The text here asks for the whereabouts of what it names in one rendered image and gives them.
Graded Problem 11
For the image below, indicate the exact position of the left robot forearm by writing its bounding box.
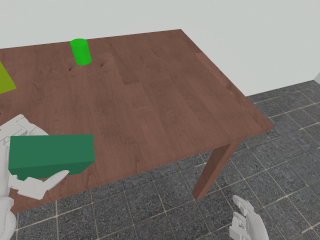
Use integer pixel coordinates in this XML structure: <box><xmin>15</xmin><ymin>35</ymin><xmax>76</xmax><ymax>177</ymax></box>
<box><xmin>0</xmin><ymin>197</ymin><xmax>17</xmax><ymax>240</ymax></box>

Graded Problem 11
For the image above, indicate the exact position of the left robot hand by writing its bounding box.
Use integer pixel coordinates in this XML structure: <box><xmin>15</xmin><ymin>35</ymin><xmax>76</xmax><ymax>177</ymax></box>
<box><xmin>0</xmin><ymin>114</ymin><xmax>69</xmax><ymax>200</ymax></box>

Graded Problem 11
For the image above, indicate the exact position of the sponge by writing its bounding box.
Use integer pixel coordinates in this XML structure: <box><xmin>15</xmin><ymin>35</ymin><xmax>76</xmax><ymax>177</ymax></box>
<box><xmin>8</xmin><ymin>134</ymin><xmax>95</xmax><ymax>181</ymax></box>

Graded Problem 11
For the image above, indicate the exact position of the table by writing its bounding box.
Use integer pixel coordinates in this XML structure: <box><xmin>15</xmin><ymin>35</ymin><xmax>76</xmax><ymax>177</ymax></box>
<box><xmin>0</xmin><ymin>29</ymin><xmax>273</xmax><ymax>214</ymax></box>

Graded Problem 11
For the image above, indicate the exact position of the right robot hand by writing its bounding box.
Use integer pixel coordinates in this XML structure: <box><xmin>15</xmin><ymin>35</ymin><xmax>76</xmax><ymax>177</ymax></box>
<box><xmin>229</xmin><ymin>195</ymin><xmax>269</xmax><ymax>240</ymax></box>

